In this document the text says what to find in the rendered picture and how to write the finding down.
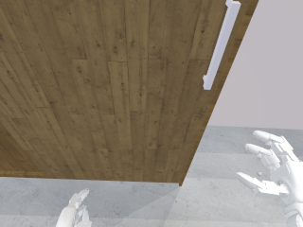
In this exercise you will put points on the right robot forearm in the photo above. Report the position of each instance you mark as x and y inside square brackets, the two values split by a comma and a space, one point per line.
[293, 212]

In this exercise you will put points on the robot left hand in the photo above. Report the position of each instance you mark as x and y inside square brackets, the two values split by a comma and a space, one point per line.
[71, 214]

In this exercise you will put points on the robot right hand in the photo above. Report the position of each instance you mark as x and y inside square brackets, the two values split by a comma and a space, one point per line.
[290, 173]

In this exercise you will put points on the handle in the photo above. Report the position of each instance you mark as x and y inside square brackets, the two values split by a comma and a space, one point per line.
[228, 23]

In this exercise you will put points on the wardrobe door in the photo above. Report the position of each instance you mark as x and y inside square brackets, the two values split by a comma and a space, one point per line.
[109, 90]
[12, 156]

